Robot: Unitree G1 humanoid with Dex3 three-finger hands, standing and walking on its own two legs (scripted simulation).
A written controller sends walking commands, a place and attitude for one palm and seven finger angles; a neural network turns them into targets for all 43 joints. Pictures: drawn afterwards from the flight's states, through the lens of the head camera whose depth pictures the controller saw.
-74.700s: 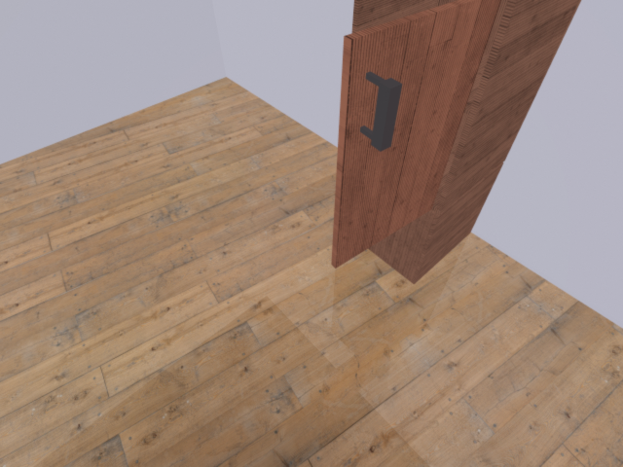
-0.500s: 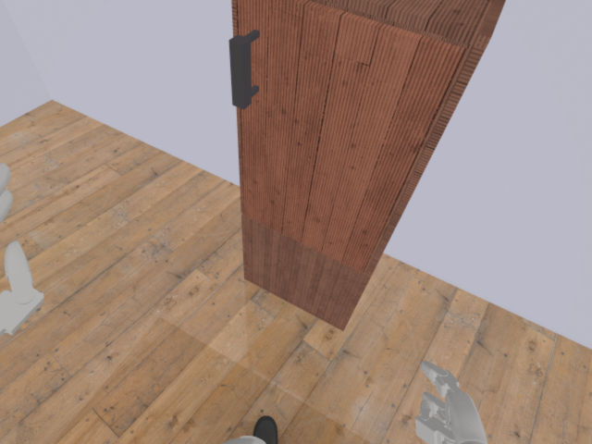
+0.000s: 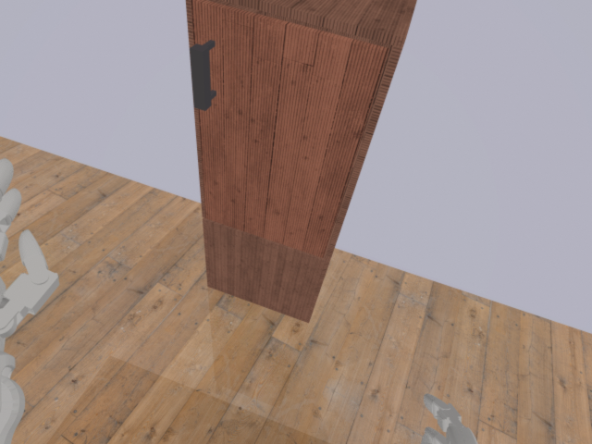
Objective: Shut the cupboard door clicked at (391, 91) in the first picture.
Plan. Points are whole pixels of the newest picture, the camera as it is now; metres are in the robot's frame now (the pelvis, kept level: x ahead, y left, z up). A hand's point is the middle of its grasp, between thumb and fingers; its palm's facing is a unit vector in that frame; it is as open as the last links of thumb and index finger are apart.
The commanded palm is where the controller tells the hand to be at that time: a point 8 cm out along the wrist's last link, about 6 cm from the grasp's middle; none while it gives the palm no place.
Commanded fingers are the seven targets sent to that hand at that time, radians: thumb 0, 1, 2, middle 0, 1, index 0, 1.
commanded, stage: stop stepping back and stand still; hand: left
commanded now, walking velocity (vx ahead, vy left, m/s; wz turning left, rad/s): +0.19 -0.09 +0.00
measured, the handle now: (206, 74) +0.77 +0.17 +0.13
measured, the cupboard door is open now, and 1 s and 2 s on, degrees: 0 0 0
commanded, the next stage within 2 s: let the arm hang, fingers relaxed in 0.72 s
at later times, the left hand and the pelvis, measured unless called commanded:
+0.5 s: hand (17, 275) +0.25 +0.28 +0.16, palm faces +0.39 -0.85 -0.36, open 7.4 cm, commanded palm +0.17 +0.33 +0.18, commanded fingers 0.00 0.90 0.90 -0.20 -0.30 -0.20 -0.30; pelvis +0.03 +0.03 -0.01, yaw +0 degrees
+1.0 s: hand out of the picture +0.15 +0.27 -0.10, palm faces +0.03 -0.94 -0.35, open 7.4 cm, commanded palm none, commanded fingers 0.00 0.90 0.90 -0.20 -0.30 -0.20 -0.30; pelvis +0.00 +0.04 -0.01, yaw +2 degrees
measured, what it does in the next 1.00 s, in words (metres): steps on the spot: left foot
